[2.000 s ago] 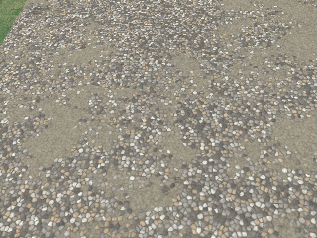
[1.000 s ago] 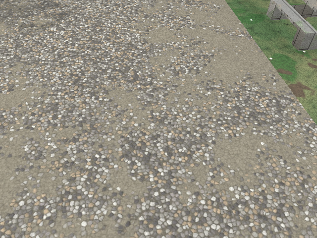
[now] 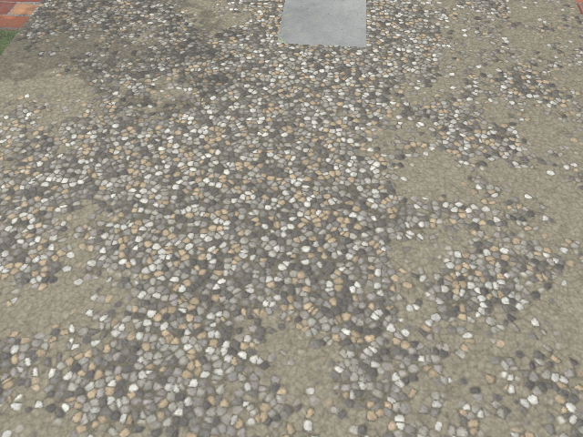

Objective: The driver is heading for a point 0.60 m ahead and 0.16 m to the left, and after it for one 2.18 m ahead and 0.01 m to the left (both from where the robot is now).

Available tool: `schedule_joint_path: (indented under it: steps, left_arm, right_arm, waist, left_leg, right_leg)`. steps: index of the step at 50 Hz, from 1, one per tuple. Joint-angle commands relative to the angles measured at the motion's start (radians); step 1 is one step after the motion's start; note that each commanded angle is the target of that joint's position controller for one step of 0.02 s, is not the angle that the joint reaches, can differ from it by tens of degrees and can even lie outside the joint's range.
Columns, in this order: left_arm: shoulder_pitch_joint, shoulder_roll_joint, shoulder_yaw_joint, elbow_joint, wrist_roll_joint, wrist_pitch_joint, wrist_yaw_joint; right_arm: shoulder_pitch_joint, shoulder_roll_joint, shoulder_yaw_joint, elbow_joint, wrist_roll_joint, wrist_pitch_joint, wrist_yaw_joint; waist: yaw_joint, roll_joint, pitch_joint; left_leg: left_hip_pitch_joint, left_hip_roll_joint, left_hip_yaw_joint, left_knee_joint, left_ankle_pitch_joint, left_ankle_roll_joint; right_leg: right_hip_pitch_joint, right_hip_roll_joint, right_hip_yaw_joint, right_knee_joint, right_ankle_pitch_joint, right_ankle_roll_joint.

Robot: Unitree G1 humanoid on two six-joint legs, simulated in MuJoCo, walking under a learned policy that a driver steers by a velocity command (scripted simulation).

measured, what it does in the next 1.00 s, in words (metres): walks ahead: right foot, then left foot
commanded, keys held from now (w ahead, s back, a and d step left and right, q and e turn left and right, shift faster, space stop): w+q+shift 0.46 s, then e+shift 0.54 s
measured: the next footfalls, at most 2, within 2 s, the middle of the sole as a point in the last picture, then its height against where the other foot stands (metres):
right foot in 0.42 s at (342, 368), level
left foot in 0.78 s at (201, 317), level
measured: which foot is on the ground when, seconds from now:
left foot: down 0.00-0.42, up 0.44-0.76, down 0.78-1.00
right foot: down 0.00-0.00, up 0.02-0.40, down 0.42-0.78, up 0.80-1.00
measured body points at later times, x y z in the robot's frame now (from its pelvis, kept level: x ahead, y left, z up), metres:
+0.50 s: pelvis +0.47 -0.01 +0.02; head +0.50 +0.01 +0.47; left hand +0.53 +0.31 -0.06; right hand +0.65 -0.27 -0.09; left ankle +0.25 +0.00 -0.59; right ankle +0.60 -0.11 -0.70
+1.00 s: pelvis +0.71 +0.11 +0.04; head +0.75 +0.13 +0.48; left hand +0.73 +0.43 -0.07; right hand +0.96 -0.08 -0.06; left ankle +0.74 +0.24 -0.70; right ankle +0.75 -0.02 -0.62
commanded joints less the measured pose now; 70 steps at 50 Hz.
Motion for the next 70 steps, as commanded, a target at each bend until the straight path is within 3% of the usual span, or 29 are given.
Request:
schedule_joint_path:
  steps: [1,2,3,6,11,16,18,20,21,22,23,25,29,30,31,35,38,39,40,41,43,46,51,57,59,60,61,64,70]
  left_arm:
    - [-0.171,0.090,0.019,-0.219,0.020,-0.024,-0.019]
    - [-0.187,0.106,0.007,-0.298,-0.011,-0.048,-0.021]
    - [-0.248,0.155,0.004,-0.294,0.000,-0.071,-0.024]
    - [-0.270,0.149,-0.005,-0.287,0.043,-0.031,-0.028]
    - [-0.486,0.111,-0.032,-0.380,0.023,0.010,-0.052]
    - [-0.583,0.136,-0.029,-0.429,-0.006,-0.001,-0.052]
    - [-0.493,0.184,-0.010,-0.406,-0.005,-0.008,-0.041]
    - [-0.146,0.278,0.036,-0.325,-0.010,-0.017,-0.012]
    - [0.083,0.349,0.065,-0.289,0.017,-0.020,0.011]
    - [0.010,0.419,0.074,-0.303,0.049,-0.019,0.004]
    - [-0.127,0.359,0.082,-0.318,0.039,-0.009,-0.007]
    - [-0.189,0.180,0.040,-0.292,0.032,-0.007,-0.019]
    - [-0.062,0.138,0.016,-0.148,-0.010,-0.058,-0.049]
    - [-0.217,0.162,0.028,-0.191,-0.074,-0.065,-0.043]
    - [-0.253,0.190,0.033,-0.201,-0.089,-0.064,-0.036]
    - [-0.184,0.321,0.081,-0.185,-0.073,-0.050,-0.015]
    - [-0.177,0.287,0.078,-0.197,-0.078,-0.042,-0.015]
    - [-0.174,0.241,0.064,-0.223,-0.067,-0.037,-0.016]
    - [-0.041,0.128,0.029,-0.229,-0.054,-0.025,-0.016]
    - [0.095,0.177,0.035,-0.206,-0.068,-0.008,-0.018]
    - [-0.004,0.243,0.061,-0.223,-0.074,0.033,-0.004]
    - [-0.035,0.203,0.070,-0.247,-0.065,0.099,0.020]
    - [-0.139,0.144,0.060,-0.321,-0.051,0.112,-0.004]
    - [-0.211,0.193,0.086,-0.367,-0.050,0.136,-0.053]
    - [-0.152,0.261,0.119,-0.353,-0.035,0.134,-0.036]
    - [-0.146,0.414,0.151,-0.387,-0.033,0.127,-0.018]
    - [-0.147,0.415,0.142,-0.419,-0.001,0.096,-0.032]
    - [-0.262,0.318,0.117,-0.428,-0.044,0.071,-0.025]
    - [-0.303,0.297,0.112,-0.466,-0.046,0.100,0.016]
  right_arm:
    - [0.396,-0.305,-0.114,0.089,-0.002,0.027,-0.041]
    - [0.375,-0.343,-0.130,0.051,-0.018,0.033,-0.046]
    - [0.352,-0.253,-0.117,0.048,-0.024,0.029,-0.058]
    - [0.265,-0.177,-0.088,0.052,-0.013,-0.012,-0.070]
    - [0.275,-0.186,-0.088,0.042,-0.002,-0.054,-0.056]
    - [0.344,-0.218,-0.109,0.046,0.008,-0.048,-0.046]
    - [0.315,-0.244,-0.116,0.035,0.003,-0.046,-0.056]
    - [0.231,-0.295,-0.124,0.018,-0.009,-0.052,-0.049]
    - [0.201,-0.177,-0.092,-0.014,-0.011,-0.065,-0.049]
    - [0.293,-0.037,-0.050,-0.084,0.041,-0.066,-0.047]
    - [0.298,-0.108,-0.042,-0.064,0.020,-0.047,-0.059]
    - [0.175,-0.137,-0.047,-0.039,-0.028,-0.032,-0.043]
    - [0.128,-0.054,-0.022,-0.080,-0.049,-0.015,-0.031]
    - [0.125,-0.060,-0.020,-0.098,0.042,-0.032,-0.039]
    - [0.061,-0.072,-0.007,-0.113,0.028,-0.048,-0.037]
    - [-0.042,-0.096,-0.003,-0.136,0.000,-0.073,-0.013]
    - [0.050,-0.168,-0.038,-0.104,-0.030,-0.059,-0.049]
    - [0.131,-0.214,-0.052,-0.098,-0.048,-0.054,-0.066]
    - [0.175,-0.249,-0.051,-0.115,-0.080,-0.034,-0.081]
    - [0.172,-0.193,-0.036,-0.133,-0.063,-0.013,-0.073]
    - [0.064,-0.132,-0.034,-0.138,0.001,0.007,-0.066]
    - [-0.070,-0.104,-0.035,-0.128,-0.014,0.013,-0.073]
    - [-0.120,-0.137,-0.066,-0.108,-0.013,0.000,-0.100]
    - [-0.091,-0.176,-0.094,-0.067,0.032,0.010,-0.084]
    - [0.001,-0.123,-0.089,-0.026,0.028,0.021,-0.073]
    - [0.028,-0.097,-0.081,-0.064,-0.017,0.030,-0.070]
    - [-0.075,-0.120,-0.082,-0.107,-0.027,0.028,-0.079]
    - [-0.082,-0.155,-0.096,-0.092,-0.003,0.025,-0.104]
    - [-0.066,-0.100,-0.077,-0.068,0.004,0.013,-0.089]
  waist:
    - [-0.089,0.201,-0.144]
    - [-0.112,0.144,-0.352]
    - [-0.098,-0.054,-0.179]
    - [0.037,-0.171,0.015]
    - [-0.007,-0.083,0.082]
    - [-0.091,0.014,0.009]
    - [-0.044,0.025,-0.052]
    - [0.163,0.007,-0.240]
    - [0.244,-0.101,-0.377]
    - [0.103,-0.470,-0.477]
    - [0.062,-0.381,-0.376]
    - [0.063,-0.084,-0.112]
    - [0.013,-0.146,-0.061]
    - [-0.052,-0.191,-0.054]
    - [-0.038,-0.162,-0.048]
    - [-0.023,-0.139,-0.088]
    - [-0.088,-0.118,-0.129]
    - [-0.120,-0.058,-0.206]
    - [-0.078,0.194,-0.377]
    - [-0.051,0.235,-0.536]
    - [-0.025,0.097,-0.362]
    - [0.058,0.102,-0.172]
    - [0.062,0.081,-0.178]
    - [0.059,0.070,-0.151]
    - [0.064,-0.109,-0.113]
    - [0.017,-0.449,-0.071]
    - [0.077,-0.358,-0.181]
    - [0.018,-0.148,-0.146]
    - [0.003,-0.141,-0.200]
  left_leg:
    - [0.827,0.171,-0.513,0.028,0.260,0.172]
    - [0.969,0.308,-0.914,-0.239,-0.202,0.352]
    - [0.803,0.325,-0.983,-0.420,-0.410,0.274]
    - [0.366,0.199,-0.733,-0.446,-0.237,0.166]
    - [0.101,0.044,-0.533,-0.492,-0.032,0.104]
    - [0.329,0.071,-0.559,-0.394,0.265,0.019]
    - [0.400,0.078,-0.578,-0.269,0.448,-0.024]
    - [0.329,0.036,-0.538,0.142,0.551,-0.071]
    - [0.162,-0.019,-0.470,0.494,0.235,-0.077]
    - [-0.123,-0.123,-0.361,0.749,-0.403,-0.108]
    - [-0.255,-0.019,-0.317,0.836,-0.305,-0.095]
    - [-0.217,0.058,-0.279,0.731,-0.184,-0.122]
    - [-0.165,0.019,-0.316,0.525,-0.305,-0.170]
    - [-0.168,0.084,-0.286,0.409,-0.285,-0.180]
    - [-0.124,0.082,-0.235,0.264,-0.220,-0.198]
    - [0.252,0.016,-0.220,-0.080,0.194,-0.212]
    - [0.452,0.036,-0.236,-0.180,0.332,-0.161]
    - [0.627,0.156,-0.312,-0.142,0.600,-0.122]
    - [0.833,0.491,-0.566,-0.071,1.063,0.026]
    - [0.861,0.557,-0.659,-0.054,1.088,0.100]
    - [0.689,0.457,-0.528,-0.152,0.657,0.086]
    - [0.331,0.381,-0.362,-0.297,0.377,0.033]
    - [0.254,0.382,-0.176,-0.349,0.283,0.012]
    - [0.307,0.404,-0.059,-0.233,0.106,-0.092]
    - [0.190,0.298,0.030,0.035,-0.136,-0.206]
    - [-0.136,0.143,0.072,0.397,-0.557,-0.313]
    - [-0.232,0.062,-0.169,0.578,-0.588,-0.311]
    - [-0.250,0.098,-0.269,0.538,-0.336,-0.254]
    - [-0.084,0.014,-0.287,0.253,-0.203,-0.294]
  right_leg:
    - [-0.882,0.056,0.181,1.057,-0.236,-0.001]
    - [-1.063,0.056,0.382,1.127,-0.228,0.006]
    - [-1.116,-0.012,0.410,0.981,-0.149,-0.015]
    - [-0.926,-0.109,0.406,0.704,-0.093,0.018]
    - [-0.757,-0.134,0.322,0.228,0.175,0.067]
    - [-0.663,-0.050,0.315,-0.077,0.367,0.024]
    - [-0.519,-0.005,0.327,-0.141,0.283,0.009]
    - [-0.145,-0.013,0.327,-0.107,0.110,-0.015]
    - [0.099,-0.212,0.529,-0.103,-0.243,-0.038]
    - [0.236,-0.487,1.130,-0.370,-0.519,-0.110]
    - [0.124,-0.479,1.236,-0.433,-0.692,-0.158]
    - [-0.154,-0.348,0.843,-0.380,-0.154,-0.175]
    - [-0.255,-0.265,0.556,-0.325,0.816,-0.179]
    - [-0.265,-0.233,0.524,-0.338,0.774,-0.192]
    - [-0.332,-0.217,0.501,-0.362,0.785,-0.205]
    - [-0.470,-0.166,0.475,-0.389,0.622,-0.161]
    - [-0.485,-0.093,0.462,-0.169,0.614,-0.072]
    - [-0.596,-0.026,0.442,0.043,0.403,-0.027]
    - [-0.792,0.065,0.376,0.432,-0.364,0.032]
    - [-0.806,0.034,0.461,0.623,-0.489,0.039]
    - [-0.935,-0.044,0.384,0.682,-0.351,0.073]
    - [-0.829,-0.098,0.349,0.628,-0.241,0.108]
    - [-0.689,-0.130,0.318,0.333,-0.012,0.059]
    - [-0.530,-0.071,0.225,0.005,0.071,-0.035]
    - [-0.382,-0.067,0.324,-0.162,0.309,-0.113]
    - [-0.250,-0.307,0.729,-0.236,0.648,-0.261]
    - [-0.262,-0.367,0.903,-0.295,0.533,-0.388]
    - [-0.315,-0.254,0.739,-0.307,0.290,-0.259]
    - [-0.371,-0.157,0.709,-0.259,0.337,-0.223]
Velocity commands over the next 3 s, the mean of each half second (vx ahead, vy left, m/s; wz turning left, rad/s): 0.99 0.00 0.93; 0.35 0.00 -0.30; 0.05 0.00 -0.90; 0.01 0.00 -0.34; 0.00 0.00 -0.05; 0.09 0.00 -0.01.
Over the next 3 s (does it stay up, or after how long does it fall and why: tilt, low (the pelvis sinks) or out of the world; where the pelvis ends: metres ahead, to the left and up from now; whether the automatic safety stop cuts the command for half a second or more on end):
stays up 0.82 0.08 0.04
